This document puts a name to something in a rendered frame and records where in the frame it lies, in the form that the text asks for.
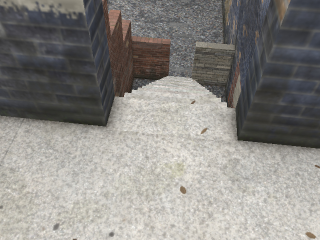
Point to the stairs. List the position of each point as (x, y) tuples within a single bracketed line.
[(176, 89)]

